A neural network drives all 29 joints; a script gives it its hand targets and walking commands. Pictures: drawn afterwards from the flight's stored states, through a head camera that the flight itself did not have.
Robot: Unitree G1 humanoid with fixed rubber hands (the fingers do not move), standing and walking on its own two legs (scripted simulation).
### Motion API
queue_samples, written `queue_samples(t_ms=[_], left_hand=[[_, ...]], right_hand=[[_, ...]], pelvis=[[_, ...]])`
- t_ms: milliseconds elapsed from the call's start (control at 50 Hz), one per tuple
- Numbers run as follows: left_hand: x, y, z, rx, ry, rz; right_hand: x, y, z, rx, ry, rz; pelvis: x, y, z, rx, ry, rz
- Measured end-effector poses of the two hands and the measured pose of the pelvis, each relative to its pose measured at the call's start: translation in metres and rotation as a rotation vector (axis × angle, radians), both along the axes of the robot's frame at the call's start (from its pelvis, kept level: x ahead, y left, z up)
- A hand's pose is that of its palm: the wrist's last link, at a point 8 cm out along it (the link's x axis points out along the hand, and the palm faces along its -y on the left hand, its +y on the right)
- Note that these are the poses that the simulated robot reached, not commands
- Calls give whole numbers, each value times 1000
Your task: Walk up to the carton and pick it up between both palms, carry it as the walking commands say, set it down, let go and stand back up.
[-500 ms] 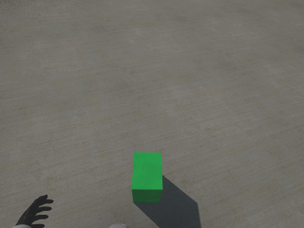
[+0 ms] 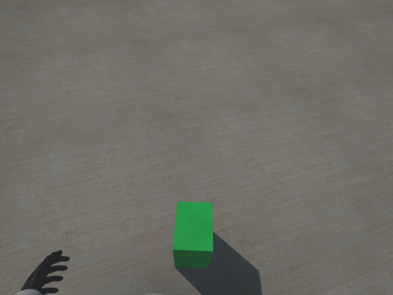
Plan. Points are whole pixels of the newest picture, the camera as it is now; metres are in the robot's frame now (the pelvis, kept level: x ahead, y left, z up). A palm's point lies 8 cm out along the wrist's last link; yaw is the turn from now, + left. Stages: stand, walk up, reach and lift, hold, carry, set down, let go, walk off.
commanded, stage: walk up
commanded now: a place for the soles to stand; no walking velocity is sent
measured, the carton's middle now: (192, 236) +0.44 +0.00 -0.62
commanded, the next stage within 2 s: none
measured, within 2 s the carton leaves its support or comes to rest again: neither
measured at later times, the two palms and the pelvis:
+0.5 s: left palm out of the picture +0.12 +0.32 -0.08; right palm out of the picture +0.08 -0.33 -0.08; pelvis +0.00 -0.01 +0.00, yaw +1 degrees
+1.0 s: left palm out of the picture +0.11 +0.33 -0.08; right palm out of the picture +0.09 -0.32 -0.08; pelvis -0.01 +0.00 +0.00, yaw +2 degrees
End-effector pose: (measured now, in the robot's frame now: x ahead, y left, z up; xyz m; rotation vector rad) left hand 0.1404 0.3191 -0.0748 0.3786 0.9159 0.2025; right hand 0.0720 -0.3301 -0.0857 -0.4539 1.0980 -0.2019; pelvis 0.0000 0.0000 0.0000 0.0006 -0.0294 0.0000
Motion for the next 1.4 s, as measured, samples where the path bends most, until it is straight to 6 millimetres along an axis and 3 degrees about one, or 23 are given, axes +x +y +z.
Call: queue_samples(t_ms=[920,1400], left_hand=[[-32,2,-2,-5,12,48],[-29,2,-1,-5,9,59]], right_hand=[[9,3,3,4,-22,38],[14,3,3,5,-23,51]], pelvis=[[-8,-3,1,-1,-9,30],[-7,-5,1,-1,-5,39]])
